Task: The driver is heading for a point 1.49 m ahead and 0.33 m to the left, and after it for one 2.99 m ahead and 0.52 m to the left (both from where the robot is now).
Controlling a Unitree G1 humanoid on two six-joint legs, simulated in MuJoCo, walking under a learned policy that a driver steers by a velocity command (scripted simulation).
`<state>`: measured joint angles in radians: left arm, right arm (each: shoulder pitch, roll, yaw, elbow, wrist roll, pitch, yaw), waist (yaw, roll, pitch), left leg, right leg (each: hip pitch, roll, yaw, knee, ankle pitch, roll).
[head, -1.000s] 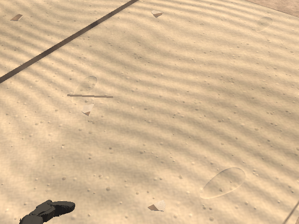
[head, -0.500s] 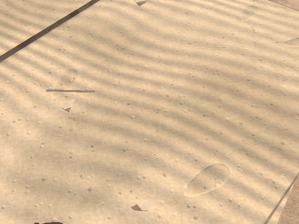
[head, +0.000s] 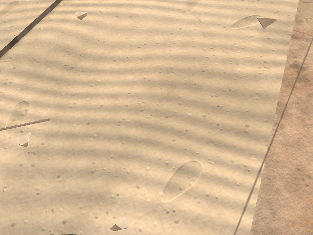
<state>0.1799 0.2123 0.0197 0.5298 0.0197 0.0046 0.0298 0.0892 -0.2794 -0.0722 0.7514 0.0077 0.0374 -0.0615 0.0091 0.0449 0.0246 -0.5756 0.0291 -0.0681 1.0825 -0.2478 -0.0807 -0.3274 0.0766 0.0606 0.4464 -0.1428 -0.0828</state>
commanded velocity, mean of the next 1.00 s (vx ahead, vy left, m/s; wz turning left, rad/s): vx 0.08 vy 0.00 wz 0.30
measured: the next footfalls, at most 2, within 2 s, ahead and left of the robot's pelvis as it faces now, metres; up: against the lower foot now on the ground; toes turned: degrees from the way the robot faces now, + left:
left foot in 0.22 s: +0.01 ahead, +0.14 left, +0.00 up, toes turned +5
right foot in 0.50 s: +0.08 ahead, -0.06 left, +0.00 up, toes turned +19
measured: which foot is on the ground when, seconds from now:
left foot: up 0.00-0.20, down 0.22-0.52, up 0.54-0.98, down 1.00-1.00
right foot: down 0.00-0.26, up 0.28-0.48, down 0.50-1.00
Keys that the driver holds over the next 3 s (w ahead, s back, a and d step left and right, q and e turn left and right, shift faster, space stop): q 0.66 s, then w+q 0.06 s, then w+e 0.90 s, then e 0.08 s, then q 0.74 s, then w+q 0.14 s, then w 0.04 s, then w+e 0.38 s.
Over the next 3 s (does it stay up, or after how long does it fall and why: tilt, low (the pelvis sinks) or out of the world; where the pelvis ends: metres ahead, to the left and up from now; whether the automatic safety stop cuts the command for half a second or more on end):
stays up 0.57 0.26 0.00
